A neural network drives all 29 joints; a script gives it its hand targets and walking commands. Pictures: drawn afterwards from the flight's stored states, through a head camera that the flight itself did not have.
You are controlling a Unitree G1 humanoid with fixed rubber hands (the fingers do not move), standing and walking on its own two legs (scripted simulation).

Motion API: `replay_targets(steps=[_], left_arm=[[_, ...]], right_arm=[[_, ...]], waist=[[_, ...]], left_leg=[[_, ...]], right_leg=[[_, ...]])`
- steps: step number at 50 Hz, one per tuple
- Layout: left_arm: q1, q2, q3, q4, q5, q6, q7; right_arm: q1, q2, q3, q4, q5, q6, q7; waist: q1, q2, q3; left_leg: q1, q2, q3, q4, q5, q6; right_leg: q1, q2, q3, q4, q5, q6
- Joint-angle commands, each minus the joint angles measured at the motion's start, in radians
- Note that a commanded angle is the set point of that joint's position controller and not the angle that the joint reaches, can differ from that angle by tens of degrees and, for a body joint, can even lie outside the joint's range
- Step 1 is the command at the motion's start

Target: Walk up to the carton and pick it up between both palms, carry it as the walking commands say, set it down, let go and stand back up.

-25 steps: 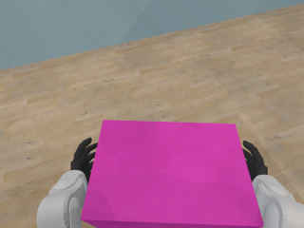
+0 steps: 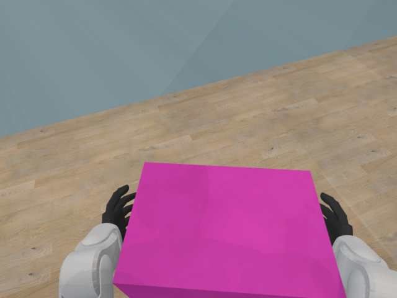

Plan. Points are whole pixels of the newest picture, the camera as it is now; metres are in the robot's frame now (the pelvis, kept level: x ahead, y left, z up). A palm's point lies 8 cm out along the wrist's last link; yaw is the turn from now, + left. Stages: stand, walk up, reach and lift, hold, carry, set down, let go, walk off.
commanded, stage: carry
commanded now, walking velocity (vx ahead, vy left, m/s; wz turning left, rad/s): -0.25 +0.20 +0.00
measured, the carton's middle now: (220, 249) +0.23 -0.03 -0.01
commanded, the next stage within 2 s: none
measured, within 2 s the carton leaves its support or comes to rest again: neither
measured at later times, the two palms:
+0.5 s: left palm (92, 155) +0.42 +0.23 +0.07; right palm (269, 171) +0.37 -0.14 +0.05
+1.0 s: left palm (46, 143) +0.46 +0.34 +0.07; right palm (215, 153) +0.42 -0.03 +0.05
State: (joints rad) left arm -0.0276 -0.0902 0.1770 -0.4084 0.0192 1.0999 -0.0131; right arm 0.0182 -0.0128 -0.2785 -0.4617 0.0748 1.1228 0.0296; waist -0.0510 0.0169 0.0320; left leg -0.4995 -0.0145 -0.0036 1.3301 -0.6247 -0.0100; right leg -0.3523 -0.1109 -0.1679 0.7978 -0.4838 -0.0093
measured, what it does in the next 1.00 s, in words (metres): walks ahead: left foot, then right foot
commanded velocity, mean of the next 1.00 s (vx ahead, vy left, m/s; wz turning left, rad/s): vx -0.25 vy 0.20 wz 0.00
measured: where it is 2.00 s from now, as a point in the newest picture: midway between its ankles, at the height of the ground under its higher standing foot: outside the picture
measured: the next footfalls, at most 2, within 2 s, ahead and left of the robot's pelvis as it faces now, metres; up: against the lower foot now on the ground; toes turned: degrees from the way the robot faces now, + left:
left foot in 0.14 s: +0.16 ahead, +0.16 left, +0.00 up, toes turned +3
right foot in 0.40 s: +0.16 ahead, -0.03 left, +0.00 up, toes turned -11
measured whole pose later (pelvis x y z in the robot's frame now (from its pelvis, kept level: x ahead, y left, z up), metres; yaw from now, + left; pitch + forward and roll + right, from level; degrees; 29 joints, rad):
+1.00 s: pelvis +0.19 +0.18 +0.01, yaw -3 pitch +1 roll +0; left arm -0.10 -0.04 0.19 -0.36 -0.03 1.11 -0.01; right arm 0.01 0.04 -0.28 -0.49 0.00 1.12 0.04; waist 0.03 0.06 0.07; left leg -0.46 -0.01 0.09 0.86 -0.44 0.04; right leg -0.39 -0.06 -0.14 0.73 -0.35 -0.03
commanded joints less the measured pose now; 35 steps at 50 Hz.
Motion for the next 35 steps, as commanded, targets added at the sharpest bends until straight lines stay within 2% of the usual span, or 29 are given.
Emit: replay_targets(steps=[1,3,4,5,6,7,8,9,10,11,13,15,16,17,18,19,20,21,22,23,24,25,26,28,31,32,33,34,35], left_arm=[[-0.42,-0.675,-0.764,-0.317,-0.273,0.004,-0.152],[-0.404,-0.671,-0.768,-0.312,-0.281,0.011,-0.156],[-0.39,-0.666,-0.766,-0.302,-0.287,0.014,-0.159],[-0.387,-0.664,-0.767,-0.289,-0.295,0.018,-0.161],[-0.399,-0.658,-0.782,-0.296,-0.304,0.02,-0.165],[-0.418,-0.664,-0.798,-0.292,-0.314,0.024,-0.171],[-0.456,-0.675,-0.821,-0.296,-0.33,0.027,-0.176],[-0.498,-0.688,-0.841,-0.342,-0.359,0.025,-0.179],[-0.529,-0.7,-0.861,-0.329,-0.383,0.024,-0.194],[-0.53,-0.704,-0.864,-0.307,-0.4,0.025,-0.202],[-0.509,-0.729,-0.847,-0.263,-0.406,0.024,-0.206],[-0.466,-0.74,-0.807,-0.218,-0.395,0.02,-0.206],[-0.435,-0.736,-0.79,-0.209,-0.385,0.015,-0.204],[-0.419,-0.743,-0.778,-0.202,-0.377,0.01,-0.204],[-0.414,-0.745,-0.769,-0.202,-0.366,0.004,-0.204],[-0.396,-0.734,-0.764,-0.208,-0.36,-0.004,-0.204],[-0.391,-0.715,-0.755,-0.221,-0.353,-0.008,-0.2],[-0.375,-0.716,-0.74,-0.222,-0.326,-0.011,-0.195],[-0.378,-0.723,-0.741,-0.233,-0.299,-0.013,-0.185],[-0.377,-0.712,-0.734,-0.238,-0.28,-0.008,-0.177],[-0.359,-0.696,-0.725,-0.235,-0.256,-0.008,-0.171],[-0.363,-0.684,-0.722,-0.246,-0.246,-0.005,-0.167],[-0.359,-0.676,-0.721,-0.251,-0.242,0.0,-0.164],[-0.38,-0.667,-0.734,-0.283,-0.252,0.006,-0.16],[-0.388,-0.645,-0.754,-0.31,-0.261,0.014,-0.154],[-0.391,-0.644,-0.756,-0.304,-0.266,0.017,-0.153],[-0.386,-0.638,-0.761,-0.299,-0.266,0.021,-0.153],[-0.41,-0.641,-0.772,-0.294,-0.273,0.027,-0.156],[-0.436,-0.655,-0.791,-0.282,-0.285,0.033,-0.162]], right_arm=[[-0.505,0.807,0.933,-0.238,0.297,-0.012,0.197],[-0.492,0.794,0.913,-0.254,0.28,-0.014,0.188],[-0.461,0.789,0.897,-0.243,0.264,-0.014,0.184],[-0.438,0.786,0.881,-0.231,0.245,-0.017,0.18],[-0.42,0.774,0.868,-0.223,0.229,-0.024,0.178],[-0.389,0.778,0.858,-0.2,0.22,-0.027,0.178],[-0.397,0.77,0.831,-0.186,0.211,-0.024,0.175],[-0.38,0.775,0.817,-0.169,0.189,-0.028,0.173],[-0.398,0.777,0.817,-0.172,0.171,-0.025,0.16],[-0.415,0.77,0.811,-0.176,0.164,-0.021,0.153],[-0.447,0.769,0.808,-0.222,0.168,-0.023,0.146],[-0.467,0.755,0.823,-0.276,0.166,-0.029,0.14],[-0.455,0.741,0.838,-0.294,0.164,-0.03,0.139],[-0.457,0.736,0.85,-0.303,0.165,-0.031,0.139],[-0.448,0.736,0.862,-0.304,0.169,-0.029,0.141],[-0.463,0.737,0.875,-0.311,0.176,-0.027,0.142],[-0.457,0.762,0.893,-0.307,0.187,-0.025,0.145],[-0.506,0.773,0.916,-0.32,0.221,-0.02,0.155],[-0.56,0.779,0.934,-0.345,0.258,-0.018,0.168],[-0.56,0.782,0.948,-0.323,0.27,-0.017,0.177],[-0.557,0.784,0.964,-0.311,0.282,-0.016,0.186],[-0.556,0.785,0.969,-0.305,0.291,-0.016,0.192],[-0.542,0.781,0.965,-0.297,0.291,-0.012,0.194],[-0.526,0.785,0.956,-0.287,0.293,-0.008,0.193],[-0.495,0.782,0.93,-0.258,0.287,-0.001,0.193],[-0.481,0.781,0.919,-0.245,0.279,-0.001,0.193],[-0.475,0.771,0.908,-0.239,0.268,-0.004,0.195],[-0.45,0.776,0.895,-0.215,0.259,-0.006,0.197],[-0.437,0.776,0.868,-0.192,0.249,-0.003,0.195]], waist=[[0.071,-0.23,-0.376],[0.075,-0.246,-0.404],[0.07,-0.237,-0.423],[0.049,-0.169,-0.472],[0.03,0.007,-0.548],[0.026,0.34,-0.565],[0.038,0.329,-0.542],[0.035,0.325,-0.524],[0.031,0.249,-0.427],[0.038,0.218,-0.373],[0.05,0.247,-0.417],[0.05,0.228,-0.498],[0.058,0.195,-0.526],[0.069,0.168,-0.537],[0.075,0.093,-0.546],[0.086,-0.117,-0.561],[0.072,-0.382,-0.561],[0.088,-0.413,-0.532],[0.09,-0.381,-0.484],[0.09,-0.31,-0.426],[0.085,-0.27,-0.386],[0.078,-0.261,-0.365],[0.071,-0.286,-0.359],[0.067,-0.298,-0.392],[0.066,-0.284,-0.399],[0.055,-0.217,-0.426],[0.049,-0.076,-0.496],[0.04,0.25,-0.499],[0.046,0.347,-0.464]], left_leg=[[-0.182,0.054,0.028,-0.391,0.142,-0.018],[-0.035,0.015,0.103,-0.599,0.284,-0.021],[0.066,-0.024,0.16,-0.714,0.387,-0.022],[0.268,-0.04,0.209,-0.856,0.622,-0.011],[0.543,0.133,0.059,-0.827,1.265,0.071],[0.801,0.391,-0.254,-0.687,2.207,0.247],[0.721,0.442,-0.27,-0.718,2.25,0.288],[0.627,0.403,-0.24,-0.763,2.008,0.295],[0.58,0.358,-0.218,-0.761,1.895,0.261],[0.537,0.328,-0.196,-0.76,1.79,0.234],[0.566,0.308,-0.118,-0.726,1.728,0.214],[0.605,0.288,-0.063,-0.688,1.69,0.196],[0.611,0.27,-0.035,-0.659,1.682,0.179],[0.556,0.253,-0.006,-0.63,1.615,0.153],[0.409,0.215,0.026,-0.563,1.381,0.113],[0.131,0.143,0.04,-0.43,0.829,0.053],[-0.145,0.043,0.065,-0.301,0.063,0.025],[-0.17,0.004,-0.019,-0.182,-0.041,0.02],[-0.187,0.015,-0.055,-0.147,-0.03,0.016],[-0.2,0.02,-0.036,-0.125,-0.002,0.011],[-0.197,0.032,-0.038,-0.138,0.032,0.006],[-0.194,0.043,-0.037,-0.175,0.051,-0.003],[-0.193,0.051,-0.028,-0.234,0.069,-0.006],[-0.121,0.051,0.017,-0.408,0.139,-0.012],[0.051,-0.002,0.121,-0.72,0.301,-0.022],[0.199,-0.008,0.166,-0.879,0.515,-0.025],[0.44,0.116,0.058,-0.847,1.058,0.031],[0.669,0.344,-0.221,-0.731,1.913,0.171],[0.635,0.428,-0.269,-0.745,2.163,0.247]], right_leg=[[0.478,-0.212,0.242,-0.208,1.514,-0.1],[0.439,-0.171,0.161,-0.152,1.502,-0.055],[0.414,-0.143,0.114,-0.091,1.493,-0.035],[0.329,-0.111,0.054,0.016,1.425,0.007],[0.104,-0.043,0.027,0.19,0.877,0.074],[-0.25,0.128,0.039,0.437,-0.177,0.103],[-0.228,0.146,0.103,0.577,-0.314,0.067],[-0.196,0.108,0.125,0.502,-0.298,0.057],[-0.263,0.098,0.118,0.424,-0.287,0.058],[-0.294,0.087,0.131,0.34,-0.262,0.044],[-0.236,0.072,0.085,0.175,-0.168,0.043],[-0.121,0.083,0.055,-0.02,-0.054,0.044],[-0.067,0.079,0.044,-0.134,0.064,0.041],[0.023,0.046,0.056,-0.24,0.224,0.032],[0.183,-0.028,0.117,-0.298,0.579,0.005],[0.426,-0.202,0.319,-0.267,1.264,-0.064],[0.663,-0.374,0.5,-0.192,1.939,-0.143],[0.639,-0.376,0.511,-0.213,1.933,-0.227],[0.583,-0.371,0.49,-0.219,1.768,-0.252],[0.513,-0.333,0.428,-0.233,1.628,-0.225],[0.463,-0.307,0.39,-0.25,1.519,-0.193],[0.451,-0.285,0.348,-0.254,1.478,-0.17],[0.46,-0.273,0.318,-0.249,1.498,-0.152],[0.468,-0.235,0.233,-0.217,1.5,-0.114],[0.419,-0.167,0.141,-0.132,1.46,-0.052],[0.362,-0.126,0.083,-0.053,1.36,-0.008],[0.169,-0.069,0.057,0.064,0.965,0.053],[-0.161,0.056,0.04,0.297,0.054,0.095],[-0.207,0.133,0.077,0.448,-0.308,0.066]])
